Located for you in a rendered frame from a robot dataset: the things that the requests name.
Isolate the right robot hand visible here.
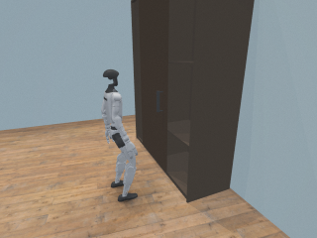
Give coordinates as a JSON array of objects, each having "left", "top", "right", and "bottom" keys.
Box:
[{"left": 125, "top": 141, "right": 138, "bottom": 159}]

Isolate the robot right forearm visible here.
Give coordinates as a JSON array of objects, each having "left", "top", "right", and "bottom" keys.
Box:
[{"left": 114, "top": 116, "right": 130, "bottom": 144}]

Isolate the handle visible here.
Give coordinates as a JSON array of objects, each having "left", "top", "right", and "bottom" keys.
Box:
[{"left": 157, "top": 91, "right": 163, "bottom": 112}]

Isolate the left robot shin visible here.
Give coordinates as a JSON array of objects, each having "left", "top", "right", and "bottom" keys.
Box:
[{"left": 115, "top": 159, "right": 127, "bottom": 183}]

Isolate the humanoid robot head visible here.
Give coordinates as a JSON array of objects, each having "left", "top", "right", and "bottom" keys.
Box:
[{"left": 103, "top": 69, "right": 119, "bottom": 93}]

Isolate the robot left forearm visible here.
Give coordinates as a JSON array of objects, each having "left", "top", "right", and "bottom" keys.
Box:
[{"left": 101, "top": 113, "right": 111, "bottom": 131}]

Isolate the left robot hand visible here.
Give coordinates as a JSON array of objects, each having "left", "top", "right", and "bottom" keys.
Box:
[{"left": 105, "top": 130, "right": 115, "bottom": 144}]

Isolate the left robot upper arm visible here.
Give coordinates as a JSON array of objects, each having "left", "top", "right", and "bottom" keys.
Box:
[{"left": 101, "top": 90, "right": 107, "bottom": 115}]

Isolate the right robot upper arm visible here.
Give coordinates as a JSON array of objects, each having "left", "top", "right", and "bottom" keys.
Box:
[{"left": 111, "top": 92, "right": 122, "bottom": 123}]

